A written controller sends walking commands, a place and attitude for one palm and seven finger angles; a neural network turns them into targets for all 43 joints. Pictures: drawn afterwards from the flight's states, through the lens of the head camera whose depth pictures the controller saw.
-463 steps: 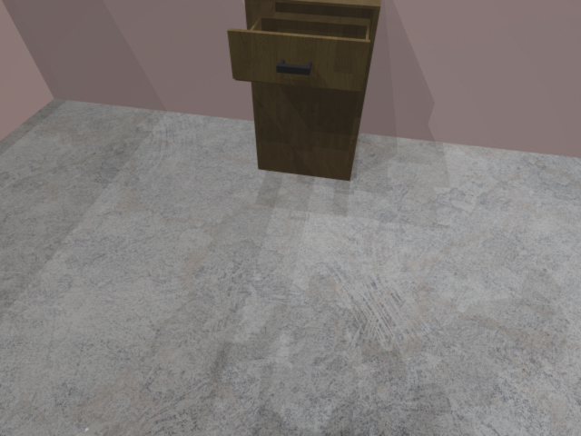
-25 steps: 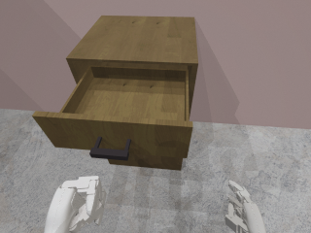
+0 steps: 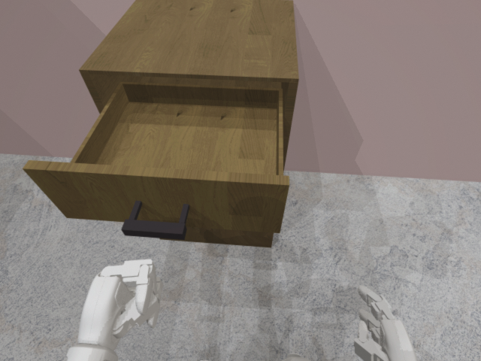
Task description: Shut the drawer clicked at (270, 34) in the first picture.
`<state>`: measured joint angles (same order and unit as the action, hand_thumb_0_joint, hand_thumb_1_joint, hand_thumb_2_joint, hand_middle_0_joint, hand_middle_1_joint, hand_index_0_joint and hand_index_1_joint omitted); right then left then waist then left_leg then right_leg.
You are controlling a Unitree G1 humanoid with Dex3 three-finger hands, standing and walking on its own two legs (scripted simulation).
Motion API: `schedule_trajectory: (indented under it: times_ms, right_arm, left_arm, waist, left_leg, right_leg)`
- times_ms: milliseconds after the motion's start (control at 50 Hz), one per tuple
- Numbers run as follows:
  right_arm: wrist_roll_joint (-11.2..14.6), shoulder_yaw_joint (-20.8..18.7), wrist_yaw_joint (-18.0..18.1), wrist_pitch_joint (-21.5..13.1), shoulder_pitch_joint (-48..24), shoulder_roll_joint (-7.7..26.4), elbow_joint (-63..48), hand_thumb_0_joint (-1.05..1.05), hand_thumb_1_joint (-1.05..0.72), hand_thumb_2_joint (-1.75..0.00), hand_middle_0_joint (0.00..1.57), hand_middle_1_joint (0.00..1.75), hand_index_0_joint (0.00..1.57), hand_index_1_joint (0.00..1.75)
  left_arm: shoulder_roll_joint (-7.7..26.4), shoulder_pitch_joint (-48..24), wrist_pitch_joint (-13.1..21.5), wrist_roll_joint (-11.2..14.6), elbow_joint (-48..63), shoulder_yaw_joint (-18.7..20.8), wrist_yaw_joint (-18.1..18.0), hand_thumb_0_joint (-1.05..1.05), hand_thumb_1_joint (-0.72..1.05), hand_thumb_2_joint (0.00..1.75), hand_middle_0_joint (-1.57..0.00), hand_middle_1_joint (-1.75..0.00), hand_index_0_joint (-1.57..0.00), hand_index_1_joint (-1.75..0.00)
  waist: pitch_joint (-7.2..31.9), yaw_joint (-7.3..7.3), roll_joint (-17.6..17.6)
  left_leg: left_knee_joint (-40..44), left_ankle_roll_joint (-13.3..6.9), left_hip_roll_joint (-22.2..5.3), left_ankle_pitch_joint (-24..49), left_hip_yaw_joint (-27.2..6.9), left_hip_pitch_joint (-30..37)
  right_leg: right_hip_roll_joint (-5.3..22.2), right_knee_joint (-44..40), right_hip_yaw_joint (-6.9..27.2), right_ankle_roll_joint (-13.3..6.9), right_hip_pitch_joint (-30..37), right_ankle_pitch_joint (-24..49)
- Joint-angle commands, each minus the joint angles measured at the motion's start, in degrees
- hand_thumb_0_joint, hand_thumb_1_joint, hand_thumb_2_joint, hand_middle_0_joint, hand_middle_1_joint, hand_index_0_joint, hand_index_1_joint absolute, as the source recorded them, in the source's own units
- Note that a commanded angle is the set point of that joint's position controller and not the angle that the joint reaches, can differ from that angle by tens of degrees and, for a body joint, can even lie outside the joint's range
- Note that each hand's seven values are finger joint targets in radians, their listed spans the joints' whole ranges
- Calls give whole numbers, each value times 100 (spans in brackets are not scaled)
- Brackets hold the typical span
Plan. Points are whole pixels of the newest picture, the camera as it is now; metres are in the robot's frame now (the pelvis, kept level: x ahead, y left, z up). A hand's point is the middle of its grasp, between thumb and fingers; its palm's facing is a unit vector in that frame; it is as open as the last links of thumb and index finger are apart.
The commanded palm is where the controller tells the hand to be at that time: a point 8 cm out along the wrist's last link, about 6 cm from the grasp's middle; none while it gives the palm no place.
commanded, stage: bring the fist close to the handle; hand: left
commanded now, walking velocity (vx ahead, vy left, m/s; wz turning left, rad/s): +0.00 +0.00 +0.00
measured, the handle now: (158, 218) +0.35 +0.17 +0.02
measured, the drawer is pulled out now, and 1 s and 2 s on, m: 0.29 0.29 0.23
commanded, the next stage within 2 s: push the drawer shut in 0.88 s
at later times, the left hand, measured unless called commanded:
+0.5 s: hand (170, 284) +0.24 +0.12 +0.02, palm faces -0.07 -1.00 -0.03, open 3.3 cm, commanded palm +0.22 +0.19 +0.02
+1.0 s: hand (166, 281) +0.24 +0.13 +0.02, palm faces -0.07 -1.00 -0.01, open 3.3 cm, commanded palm +0.23 +0.18 +0.02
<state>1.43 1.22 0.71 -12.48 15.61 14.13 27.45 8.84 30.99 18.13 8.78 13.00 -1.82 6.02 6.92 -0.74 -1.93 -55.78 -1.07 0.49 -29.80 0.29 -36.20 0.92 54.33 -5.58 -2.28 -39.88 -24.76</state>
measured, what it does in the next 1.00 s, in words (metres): stands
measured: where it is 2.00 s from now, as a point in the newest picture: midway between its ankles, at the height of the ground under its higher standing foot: outside the picture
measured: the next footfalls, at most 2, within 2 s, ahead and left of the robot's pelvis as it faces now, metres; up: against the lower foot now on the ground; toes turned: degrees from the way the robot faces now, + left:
none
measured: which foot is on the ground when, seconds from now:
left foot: down 0.00-1.00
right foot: down 0.00-1.00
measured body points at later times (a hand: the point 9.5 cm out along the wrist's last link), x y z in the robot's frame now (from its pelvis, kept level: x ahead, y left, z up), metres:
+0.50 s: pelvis -0.01 +0.01 -0.03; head +0.06 +0.00 +0.42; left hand +0.24 +0.18 +0.02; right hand +0.17 -0.22 -0.11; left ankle -0.02 +0.11 -0.68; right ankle +0.02 -0.10 -0.68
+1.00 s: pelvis -0.01 +0.02 -0.03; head +0.06 +0.02 +0.42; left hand +0.24 +0.19 +0.03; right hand +0.17 -0.22 -0.11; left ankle -0.02 +0.11 -0.68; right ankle +0.02 -0.10 -0.68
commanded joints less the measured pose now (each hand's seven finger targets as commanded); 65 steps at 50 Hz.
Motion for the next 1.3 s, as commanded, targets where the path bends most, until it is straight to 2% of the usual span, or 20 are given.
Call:
schedule_trajectory:
  times_ms: [0, 80, 180, 260, 340, 420, 440, 540, 620, 640, 680, 720, 780, 920, 960, 1020, 1080, 1140, 1180, 1280]
  right_arm:
    - [2, -261, -1, -328, -426, 553, -949, 0, -90, -90, 20, 30, 20, 30]
    - [-23, -266, -2, -284, -405, 597, -906, 0, -90, -90, 20, 30, 20, 30]
    - [-37, -288, -14, -209, -374, 615, -934, 0, -90, -90, 20, 30, 20, 30]
    - [-48, -277, -22, -152, -362, 628, -917, 0, -90, -90, 20, 30, 20, 30]
    - [-68, -277, -33, -74, -355, 649, -912, 0, -90, -90, 20, 30, 20, 30]
    - [-75, -289, -35, 18, -383, 666, -891, 0, -90, -90, 20, 30, 20, 30]
    - [-75, -281, -43, 46, -395, 641, -906, 0, -90, -90, 20, 30, 20, 30]
    - [-60, -288, -46, 105, -364, 634, -955, 0, -90, -90, 20, 30, 20, 30]
    - [-40, -289, -45, 164, -324, 664, -939, 0, -90, -90, 20, 30, 20, 30]
    - [-35, -279, -50, 171, -366, 663, -955, 0, -90, -90, 20, 30, 20, 30]
    - [-42, -281, -32, 191, -358, 694, -930, 0, -90, -90, 20, 30, 20, 30]
    - [-52, -277, -15, 201, -378, 708, -950, 0, -90, -90, 20, 30, 20, 30]
    - [-51, -286, -18, 207, -372, 666, -998, 0, -90, -90, 20, 30, 20, 30]
    - [-52, -276, -37, 254, -345, 680, -1016, 0, -90, -90, 20, 30, 20, 30]
    - [-49, -277, -51, 286, -335, 681, -1056, 0, -90, -90, 20, 30, 20, 30]
    - [-70, -270, -23, 335, -317, 706, -996, 0, -90, -90, 20, 30, 20, 30]
    - [-76, -254, -30, 360, -337, 675, -1005, 0, -90, -90, 20, 30, 20, 30]
    - [-85, -261, -27, 392, -310, 678, -957, 0, -90, -90, 20, 30, 20, 30]
    - [-80, -244, -40, 420, -318, 676, -926, 0, -90, -90, 20, 30, 20, 30]
    - [-70, -251, -22, 508, -301, 694, -834, 0, -90, -90, 20, 30, 20, 30]
  left_arm:
    - [327, -181, 512, 76, 1150, 221, -26, 0, 90, 90, -140, -160, -140, -160]
    - [345, -533, 625, 27, 847, 199, -52, 0, 90, 90, -140, -160, -140, -160]
    - [364, -667, 700, 15, 677, 257, -57, 0, 90, 90, -140, -160, -140, -160]
    - [236, -1118, 729, -58, 469, 78, -105, 0, 90, 90, -140, -160, -140, -160]
    - [247, -1372, 730, -100, 249, 77, -146, 0, 90, 90, -140, -160, -140, -160]
    - [461, -1634, 721, -94, -13, 354, -201, 0, 90, 90, -140, -160, -140, -160]
    - [302, -1619, 715, -83, -132, 238, -181, 0, 90, 90, -140, -160, -140, -160]
    - [384, -1715, 774, 6, 275, 262, -167, 0, 90, 90, -140, -160, -140, -160]
    - [348, -1494, 709, 7, 62, 218, -160, 0, 90, 90, -140, -160, -140, -160]
    - [166, -1548, 695, -14, 26, 7, -140, 0, 90, 90, -140, -160, -140, -160]
    - [309, -1761, 675, -30, -74, 124, -162, 0, 90, 90, -140, -160, -140, -160]
    - [413, -1860, 693, -51, -25, 195, -195, 0, 90, 90, -140, -160, -140, -160]
    - [400, -1775, 754, -34, 226, 217, -219, 0, 90, 90, -140, -160, -140, -160]
    - [202, -1725, 679, -107, 174, -93, -280, 0, 90, 90, -140, -160, -140, -160]
    - [171, -1623, 638, -138, 174, -121, -291, 0, 90, 90, -140, -160, -140, -160]
    - [348, -2127, 598, -233, 119, -9, -395, 0, 90, 90, -140, -160, -140, -160]
    - [177, -2377, 594, -260, 73, -135, -470, 0, 90, 90, -140, -160, -140, -160]
    - [247, -2506, 577, -280, -69, -30, -530, 0, 90, 90, -140, -160, -140, -160]
    - [115, -2835, 531, -275, -152, -193, -534, 0, 90, 90, -140, -160, -140, -160]
    - [328, -3164, 433, -237, -590, 132, -529, 0, 90, 90, -140, -160, -140, -160]
  waist:
    - [821, -35, 171]
    - [777, -127, 345]
    - [1143, -67, 255]
    - [1119, -152, 215]
    - [1315, -139, 312]
    - [1430, -73, 306]
    - [1422, -87, 371]
    - [1852, -36, 58]
    - [1526, -115, 355]
    - [1407, -183, 334]
    - [1259, -200, 333]
    - [1302, -183, 358]
    - [1643, -71, 41]
    - [1508, -182, 142]
    - [1509, -142, 148]
    - [1435, -217, 208]
    - [1478, -192, 29]
    - [1692, -159, 103]
    - [1661, -228, 106]
    - [1736, -169, 282]
  left_leg:
    - [662, -10, 45, 1521, -139, -247]
    - [484, -15, 38, 1306, -166, -516]
    - [331, -11, 43, 1451, -160, -637]
    - [223, -5, 15, 1395, -206, -713]
    - [112, -9, 22, 1377, -208, -868]
    - [11, -7, 37, 1290, -183, -1083]
    - [-7, -12, 42, 1270, -163, -1117]
    - [44, -5, 25, 1654, -180, -830]
    - [77, 4, -9, 1594, -231, -963]
    - [57, -5, -11, 1467, -223, -972]
    - [53, 3, -3, 1137, -245, -1098]
    - [45, -14, -2, 1108, -257, -1120]
    - [87, 18, 4, 1373, -252, -863]
    - [92, 27, -46, 1549, -328, -778]
    - [126, 44, -43, 1522, -333, -767]
    - [66, 35, -44, 1469, -349, -850]
    - [98, 69, -43, 1516, -367, -731]
    - [86, 62, -42, 1631, -351, -694]
    - [102, 60, -37, 1580, -358, -668]
    - [153, 31, -14, 1532, -284, -779]
  right_leg:
    - [5, -739, 405, 102, 1018, 1145]
    - [2, -647, 469, 108, 759, 874]
    - [-2, -403, 457, 86, 735, 1079]
    - [-14, -242, 381, 76, 398, 968]
    - [-9, -118, 391, 71, 357, 958]
    - [-2, -43, 453, 54, 357, 872]
    - [1, -48, 458, 68, 350, 892]
    - [-5, 40, 412, 45, 524, 1285]
    - [-28, 14, 341, 58, 393, 1204]
    - [-28, -8, 343, 75, 258, 1087]
    - [-16, -49, 355, 76, 103, 701]
    - [-24, -19, 356, 64, 91, 639]
    - [-17, 44, 337, 35, 232, 868]
    - [-40, 92, 243, 45, 45, 942]
    - [-37, 84, 235, 45, 64, 915]
    - [-36, 122, 246, 45, -31, 880]
    - [-24, 136, 228, 35, -89, 863]
    - [-25, 148, 248, 36, 36, 987]
    - [-18, 106, 241, 43, 25, 973]
    - [-10, 8, 311, 51, 307, 1068]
